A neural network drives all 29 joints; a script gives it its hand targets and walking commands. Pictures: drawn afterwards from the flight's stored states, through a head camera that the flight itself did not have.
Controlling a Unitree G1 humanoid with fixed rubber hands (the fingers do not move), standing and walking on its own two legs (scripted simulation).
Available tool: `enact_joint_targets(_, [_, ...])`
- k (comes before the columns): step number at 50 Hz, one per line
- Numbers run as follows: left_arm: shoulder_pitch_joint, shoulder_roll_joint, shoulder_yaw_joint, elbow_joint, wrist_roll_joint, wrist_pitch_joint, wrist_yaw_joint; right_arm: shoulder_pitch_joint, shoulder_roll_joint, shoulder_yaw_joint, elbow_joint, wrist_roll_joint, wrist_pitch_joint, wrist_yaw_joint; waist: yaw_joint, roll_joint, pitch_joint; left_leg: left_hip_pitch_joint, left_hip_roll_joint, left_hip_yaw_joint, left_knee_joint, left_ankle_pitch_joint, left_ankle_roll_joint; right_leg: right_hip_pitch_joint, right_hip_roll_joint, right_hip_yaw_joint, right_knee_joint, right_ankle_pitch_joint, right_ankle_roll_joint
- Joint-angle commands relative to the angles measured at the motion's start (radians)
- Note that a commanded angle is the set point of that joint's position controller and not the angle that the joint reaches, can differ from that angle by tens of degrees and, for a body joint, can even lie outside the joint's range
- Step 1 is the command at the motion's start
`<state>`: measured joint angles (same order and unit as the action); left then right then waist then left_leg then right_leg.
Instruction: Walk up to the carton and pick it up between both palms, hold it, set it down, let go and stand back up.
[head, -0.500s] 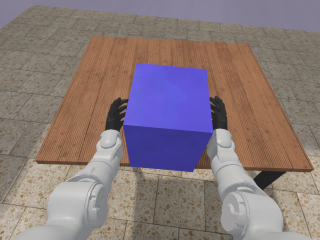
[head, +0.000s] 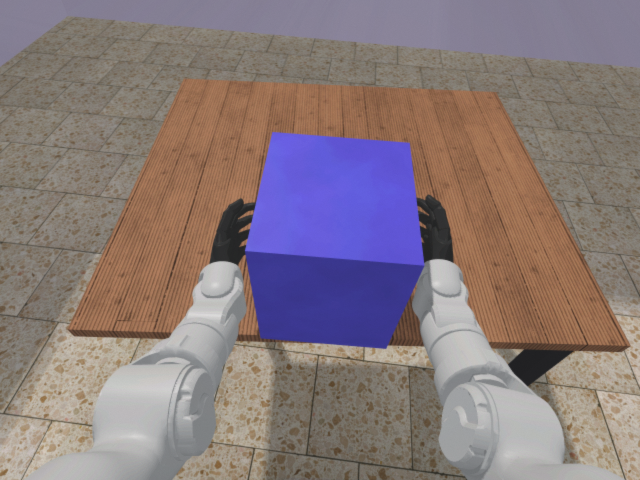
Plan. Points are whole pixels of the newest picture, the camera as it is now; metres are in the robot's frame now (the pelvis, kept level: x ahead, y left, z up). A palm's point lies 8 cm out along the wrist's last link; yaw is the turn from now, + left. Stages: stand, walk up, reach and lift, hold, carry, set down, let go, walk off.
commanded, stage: reach and lift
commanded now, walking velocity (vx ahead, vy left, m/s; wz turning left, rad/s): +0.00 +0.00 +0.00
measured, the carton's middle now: (331, 245) +0.43 -0.03 +0.03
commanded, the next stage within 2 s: none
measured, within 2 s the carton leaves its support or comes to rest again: neither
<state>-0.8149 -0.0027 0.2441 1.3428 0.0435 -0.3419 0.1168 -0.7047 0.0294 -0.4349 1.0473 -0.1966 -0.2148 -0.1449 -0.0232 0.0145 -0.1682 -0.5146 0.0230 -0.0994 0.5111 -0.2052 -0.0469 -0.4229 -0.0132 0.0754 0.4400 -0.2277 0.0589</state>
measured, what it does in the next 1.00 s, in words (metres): stands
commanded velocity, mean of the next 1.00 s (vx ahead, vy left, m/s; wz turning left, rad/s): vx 0.00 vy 0.00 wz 0.00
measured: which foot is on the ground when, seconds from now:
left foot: down 0.00-1.00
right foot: down 0.00-1.00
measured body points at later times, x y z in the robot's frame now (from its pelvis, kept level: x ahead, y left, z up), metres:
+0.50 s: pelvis -0.01 +0.00 +0.00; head -0.01 +0.01 +0.45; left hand +0.40 +0.12 +0.08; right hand +0.39 -0.16 +0.09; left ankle +0.02 +0.14 -0.73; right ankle -0.01 -0.16 -0.73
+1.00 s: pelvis -0.01 +0.00 +0.00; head -0.04 +0.01 +0.45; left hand +0.40 +0.12 +0.12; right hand +0.38 -0.17 +0.12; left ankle +0.02 +0.14 -0.73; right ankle -0.01 -0.16 -0.74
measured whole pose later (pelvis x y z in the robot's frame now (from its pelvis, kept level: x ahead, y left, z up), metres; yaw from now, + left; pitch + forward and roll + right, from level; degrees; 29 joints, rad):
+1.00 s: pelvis -0.01 +0.00 +0.00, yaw +0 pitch +4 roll -2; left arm -0.81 0.01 0.19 1.12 0.04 -0.07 0.12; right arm -0.70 -0.02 -0.25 1.01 -0.07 -0.09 -0.21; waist -0.02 0.01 -0.17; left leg -0.37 0.03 -0.10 0.48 -0.19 -0.04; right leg -0.27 -0.01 0.07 0.39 -0.21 0.06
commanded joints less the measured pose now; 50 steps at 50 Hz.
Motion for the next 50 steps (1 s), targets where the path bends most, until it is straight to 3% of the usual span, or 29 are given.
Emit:
enact_joint_targets(1, [-0.627, -0.694, -0.26, -0.254, 0.155, -0.076, -0.144, -0.529, 0.77, 0.45, -0.036, -0.075, -0.044, 0.174, -0.024, 0.029, -0.566, 0.452, -0.004, 0.122, 0.003, 0.513, -0.054, 0.246, 0.064, -0.149, -0.023, 0.462, -0.041])
enact_joint_targets(8, [-0.698, -0.687, -0.262, -0.291, 0.145, -0.078, -0.145, -0.587, 0.764, 0.458, -0.069, -0.064, -0.058, 0.17, -0.01, 0.017, -0.565, 0.429, -0.008, 0.13, -0.024, 0.446, -0.043, 0.278, 0.057, -0.143, -0.033, 0.421, -0.038])
enact_joint_targets(14, [-0.761, -0.731, -0.328, -0.374, 0.112, -0.097, -0.118, -0.633, 0.767, 0.502, -0.117, -0.049, -0.099, 0.167, -0.013, 0.037, -0.663, 0.477, 0.002, 0.123, -0.012, 0.515, -0.057, 0.24, 0.072, -0.157, -0.038, 0.425, -0.044])
enact_joint_targets(16, [-0.775, -0.715, -0.324, -0.377, 0.1, -0.095, -0.118, -0.637, 0.764, 0.509, -0.114, -0.045, -0.092, 0.164, -0.012, 0.014, -0.645, 0.461, -0.001, 0.126, -0.013, 0.502, -0.049, 0.246, 0.071, -0.157, -0.035, 0.428, -0.041])
enact_joint_targets(21, [-0.778, -0.712, -0.31, -0.395, 0.114, -0.088, -0.117, -0.657, 0.744, 0.51, -0.104, -0.034, -0.104, 0.163, -0.008, 0.019, -0.618, 0.478, -0.002, 0.126, -0.028, 0.499, -0.048, 0.267, 0.072, -0.157, -0.044, 0.423, -0.039])
enact_joint_targets(25, [-0.73, -0.671, -0.251, -0.328, 0.144, -0.067, -0.134, -0.634, 0.716, 0.493, -0.044, -0.048, -0.097, 0.157, -0.002, -0.018, -0.496, 0.456, -0.006, 0.132, -0.062, 0.438, -0.033, 0.299, 0.066, -0.149, -0.064, 0.398, -0.033])
enact_joint_targets(29, [-0.753, -0.682, -0.256, -0.377, 0.14, -0.039, -0.133, -0.667, 0.7, 0.509, -0.076, -0.041, -0.087, 0.161, 0.016, -0.009, -0.472, 0.461, -0.005, 0.138, -0.084, 0.412, -0.03, 0.297, 0.07, -0.156, -0.079, 0.336, -0.039])
enact_joint_targets(30, [-0.73, -0.676, -0.249, -0.355, 0.144, -0.018, -0.133, -0.645, 0.691, 0.495, -0.041, -0.043, -0.066, 0.163, 0.01, -0.015, -0.428, 0.456, -0.004, 0.139, -0.093, 0.383, -0.028, 0.282, 0.071, -0.16, -0.089, 0.293, -0.039])
enact_joint_targets(31, [-0.742, -0.679, -0.26, -0.392, 0.142, -0.006, -0.128, -0.655, 0.69, 0.498, -0.073, -0.033, -0.058, 0.163, 0.017, 0.009, -0.454, 0.468, -0.005, 0.142, -0.092, 0.409, -0.033, 0.288, 0.075, -0.162, -0.087, 0.312, -0.044])
enact_joint_targets(35, [-0.727, -0.666, -0.255, -0.41, 0.137, 0.057, -0.13, -0.67, 0.662, 0.515, -0.095, -0.007, -0.006, 0.162, 0.032, -0.01, -0.392, 0.455, -0.006, 0.143, -0.125, 0.332, -0.021, 0.291, 0.075, -0.156, -0.106, 0.232, -0.046])
enact_joint_targets(39, [-0.771, -0.728, -0.348, -0.52, 0.083, 0.113, -0.117, -0.741, 0.677, 0.576, -0.175, 0.075, 0.025, 0.153, 0.015, 0.013, -0.442, 0.505, -0.008, 0.121, -0.112, 0.396, -0.036, 0.285, 0.09, -0.153, -0.109, 0.254, -0.048])
enact_joint_targets(44, [-0.79, -0.771, -0.393, -0.614, 0.039, 0.178, -0.103, -0.844, 0.712, 0.669, -0.312, 0.187, 0.066, 0.139, 0.036, -0.01, -0.561, 0.537, -0.016, 0.113, -0.08, 0.49, -0.04, 0.313, 0.103, -0.14, -0.106, 0.338, -0.036])
enact_joint_targets(45, [-0.817, -0.795, -0.421, -0.643, 0.027, 0.187, -0.098, -0.887, 0.712, 0.686, -0.36, 0.207, 0.068, 0.138, 0.031, 0.01, -0.609, 0.543, -0.017, 0.109, -0.071, 0.488, -0.044, 0.298, 0.108, -0.14, -0.106, 0.332, -0.037])
enact_joint_targets(46, [-0.809, -0.805, -0.437, -0.652, 0.016, 0.206, -0.097, -0.907, 0.716, 0.695, -0.395, 0.227, 0.077, 0.133, 0.026, -0.013, -0.62, 0.549, -0.019, 0.106, -0.069, 0.494, -0.041, 0.295, 0.111, -0.137, -0.108, 0.338, -0.034])
enact_joint_targets(50, [-0.76, -0.8, -0.428, -0.693, 0.023, 0.295, -0.094, -0.92, 0.711, 0.742, -0.451, 0.291, 0.145, 0.114, 0.051, -0.031, -0.583, 0.554, -0.025, 0.105, -0.07, 0.479, -0.028, 0.305, 0.119, -0.13, -0.111, 0.33, -0.025])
